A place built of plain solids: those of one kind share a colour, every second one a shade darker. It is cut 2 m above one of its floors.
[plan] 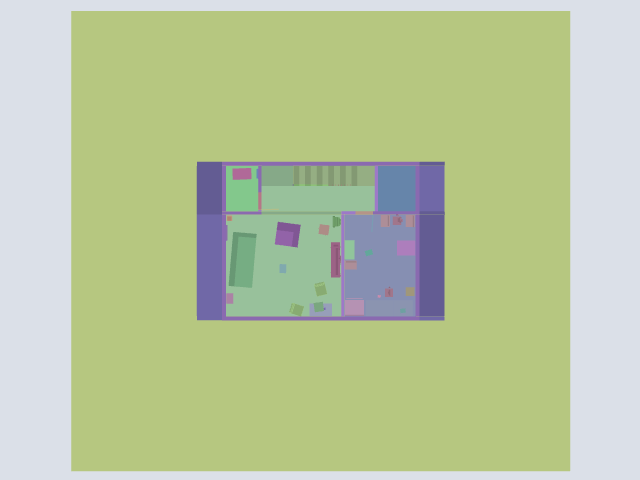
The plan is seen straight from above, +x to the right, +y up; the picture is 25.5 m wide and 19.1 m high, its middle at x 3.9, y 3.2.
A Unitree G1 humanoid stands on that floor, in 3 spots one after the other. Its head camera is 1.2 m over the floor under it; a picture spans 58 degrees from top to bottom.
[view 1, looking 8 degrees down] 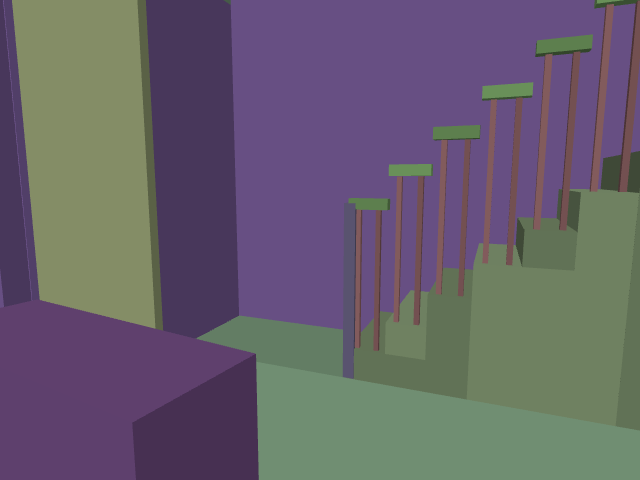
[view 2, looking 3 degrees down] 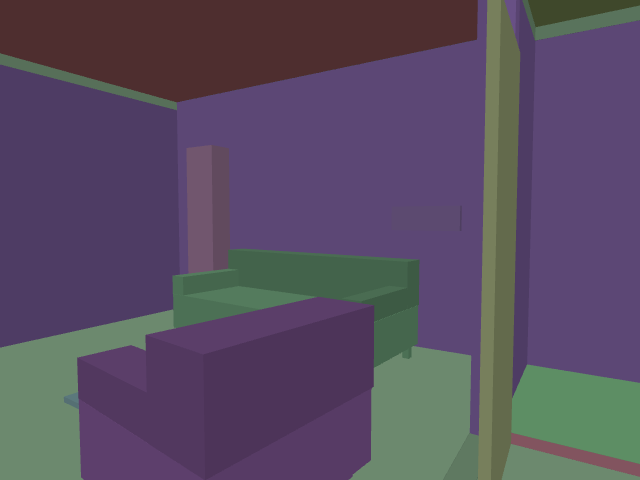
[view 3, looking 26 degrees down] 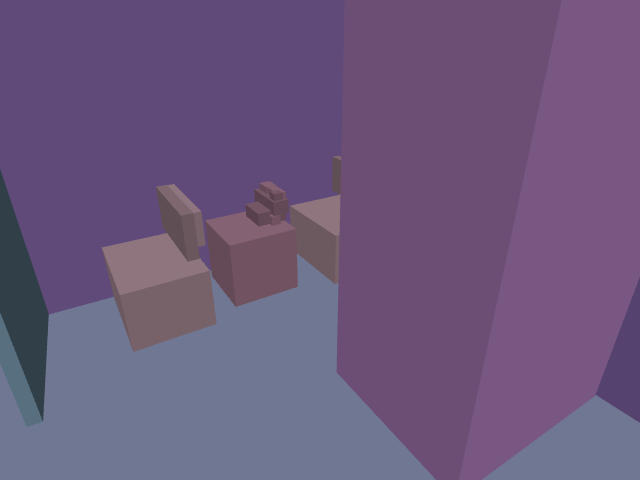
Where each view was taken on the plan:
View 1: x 3.62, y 2.98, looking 112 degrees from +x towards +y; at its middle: wall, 3.46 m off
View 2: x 4.00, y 4.75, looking -148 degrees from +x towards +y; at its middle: wall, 4.54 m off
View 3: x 6.22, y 2.12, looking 58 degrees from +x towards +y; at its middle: recycling_crate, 2.29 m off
